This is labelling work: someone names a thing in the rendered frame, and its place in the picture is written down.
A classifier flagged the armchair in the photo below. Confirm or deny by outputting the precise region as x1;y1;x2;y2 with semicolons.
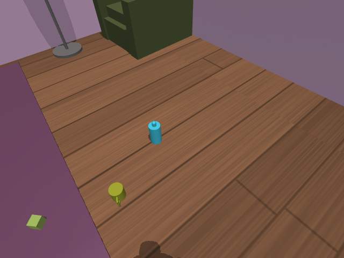
93;0;194;60

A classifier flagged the floor lamp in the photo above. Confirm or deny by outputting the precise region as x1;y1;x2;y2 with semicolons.
45;0;82;59

